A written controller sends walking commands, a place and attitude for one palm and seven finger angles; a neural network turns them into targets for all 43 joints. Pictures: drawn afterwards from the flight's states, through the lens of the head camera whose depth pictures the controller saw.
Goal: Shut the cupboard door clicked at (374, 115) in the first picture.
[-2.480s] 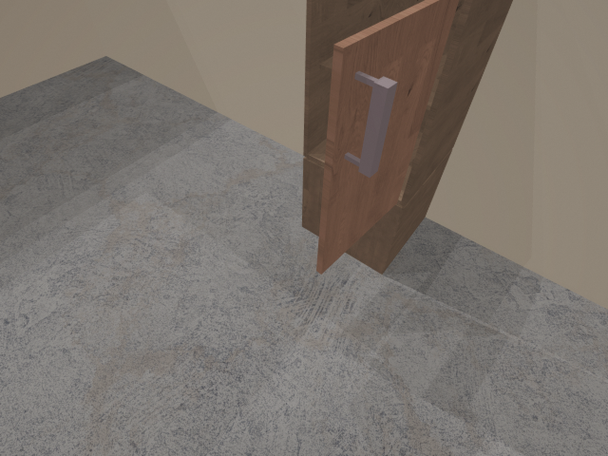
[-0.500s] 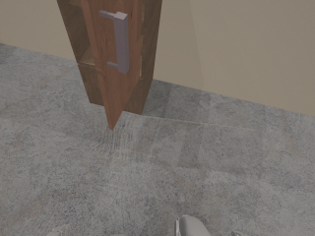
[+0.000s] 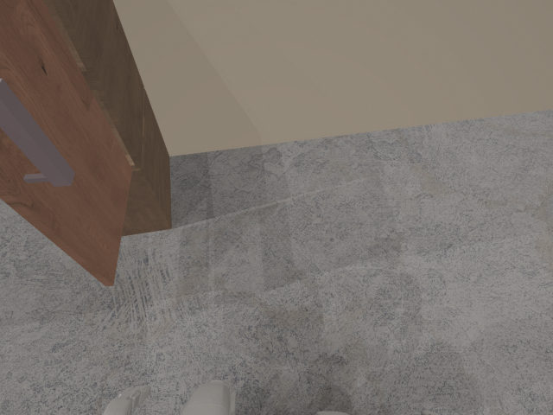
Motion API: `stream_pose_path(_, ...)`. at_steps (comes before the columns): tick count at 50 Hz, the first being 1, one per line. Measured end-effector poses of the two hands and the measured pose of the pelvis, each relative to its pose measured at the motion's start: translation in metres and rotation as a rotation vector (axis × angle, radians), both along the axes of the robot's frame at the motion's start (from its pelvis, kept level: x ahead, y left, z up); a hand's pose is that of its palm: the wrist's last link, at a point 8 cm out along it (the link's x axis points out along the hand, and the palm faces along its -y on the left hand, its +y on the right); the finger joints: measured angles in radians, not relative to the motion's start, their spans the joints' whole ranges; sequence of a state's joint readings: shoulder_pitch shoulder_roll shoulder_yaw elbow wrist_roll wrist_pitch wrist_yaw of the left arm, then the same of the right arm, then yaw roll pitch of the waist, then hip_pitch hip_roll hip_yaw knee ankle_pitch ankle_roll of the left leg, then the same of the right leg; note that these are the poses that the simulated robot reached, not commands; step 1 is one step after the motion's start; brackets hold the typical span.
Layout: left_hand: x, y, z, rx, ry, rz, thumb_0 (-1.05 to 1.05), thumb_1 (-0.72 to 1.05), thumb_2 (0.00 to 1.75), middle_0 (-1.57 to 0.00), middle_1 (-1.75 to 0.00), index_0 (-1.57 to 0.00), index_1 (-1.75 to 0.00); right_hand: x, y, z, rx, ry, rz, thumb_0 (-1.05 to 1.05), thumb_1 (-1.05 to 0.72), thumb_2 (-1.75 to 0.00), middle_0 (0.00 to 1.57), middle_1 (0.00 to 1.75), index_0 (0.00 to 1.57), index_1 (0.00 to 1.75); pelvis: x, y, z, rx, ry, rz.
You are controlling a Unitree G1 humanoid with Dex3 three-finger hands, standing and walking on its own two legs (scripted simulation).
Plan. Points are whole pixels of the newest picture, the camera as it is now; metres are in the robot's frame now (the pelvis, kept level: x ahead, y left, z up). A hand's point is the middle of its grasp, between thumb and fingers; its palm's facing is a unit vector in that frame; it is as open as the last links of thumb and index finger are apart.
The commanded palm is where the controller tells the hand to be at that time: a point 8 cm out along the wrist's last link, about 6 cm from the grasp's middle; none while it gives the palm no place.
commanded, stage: walk around to get in front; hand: left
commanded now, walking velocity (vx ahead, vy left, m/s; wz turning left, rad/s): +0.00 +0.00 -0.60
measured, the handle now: (14, 141) +0.44 +0.38 +0.11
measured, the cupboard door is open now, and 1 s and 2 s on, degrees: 85 85 85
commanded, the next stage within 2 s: none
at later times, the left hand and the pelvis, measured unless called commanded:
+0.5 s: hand (183, 354) +0.22 +0.17 -0.16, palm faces -0.32 -0.92 -0.24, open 7.4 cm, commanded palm none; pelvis +0.04 +0.00 -0.01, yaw -18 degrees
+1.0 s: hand (207, 328) +0.26 +0.13 -0.18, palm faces -0.51 -0.84 -0.18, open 7.4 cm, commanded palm none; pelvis +0.09 +0.00 +0.00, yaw -35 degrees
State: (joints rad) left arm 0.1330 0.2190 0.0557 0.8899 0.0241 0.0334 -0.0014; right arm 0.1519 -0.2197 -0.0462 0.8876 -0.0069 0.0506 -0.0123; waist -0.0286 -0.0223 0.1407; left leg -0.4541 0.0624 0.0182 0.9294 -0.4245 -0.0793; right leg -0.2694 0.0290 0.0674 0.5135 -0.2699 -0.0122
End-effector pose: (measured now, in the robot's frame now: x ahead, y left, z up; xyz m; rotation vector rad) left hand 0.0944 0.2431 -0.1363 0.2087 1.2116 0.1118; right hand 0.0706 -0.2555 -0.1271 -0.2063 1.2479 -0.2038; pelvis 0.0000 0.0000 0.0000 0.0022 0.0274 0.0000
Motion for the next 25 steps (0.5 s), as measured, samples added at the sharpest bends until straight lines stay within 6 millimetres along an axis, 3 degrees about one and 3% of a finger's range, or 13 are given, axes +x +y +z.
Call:
stream_pose_path(6, 0.018, 0.018, -0.022, -0.043, 0.016, -0.016, 0.00, 0.90, 0.90, -0.20, -0.30, -0.20, -0.30, 0.012, 0.023, 0.002, -0.039, -0.067, -0.022, 0.00, -0.91, -0.90, 0.20, 0.30, 0.20, 0.30, 0.012, 0.024, -0.011, -0.023, 0.011, -0.060)
stream_pose_path(14, 0.057, 0.027, -0.007, -0.046, 0.019, -0.104, 0.00, 0.91, 0.90, -0.20, -0.29, -0.20, -0.30, -0.018, 0.039, 0.018, -0.039, -0.009, -0.097, 0.00, -0.90, -0.90, 0.20, 0.30, 0.20, 0.30, 0.024, 0.031, 0.005, -0.050, 0.009, -0.168)
stream_pose_path(19, 0.087, 0.012, 0.001, -0.028, 0.014, -0.195, 0.00, 0.91, 0.90, -0.20, -0.29, -0.19, -0.30, -0.044, 0.032, 0.012, -0.018, 0.013, -0.196, 0.00, -0.90, -0.90, 0.20, 0.30, 0.20, 0.30, 0.031, 0.026, 0.005, -0.044, 0.009, -0.242)
stream_pose_path(25, 0.129, -0.029, 0.004, 0.013, -0.053, -0.318, 0.00, 0.91, 0.90, -0.20, -0.29, -0.19, -0.30, -0.081, 0.009, -0.018, 0.029, 0.051, -0.317, 0.00, -0.90, -0.90, 0.20, 0.30, 0.20, 0.30, 0.039, 0.003, -0.011, -0.010, 0.000, -0.316)
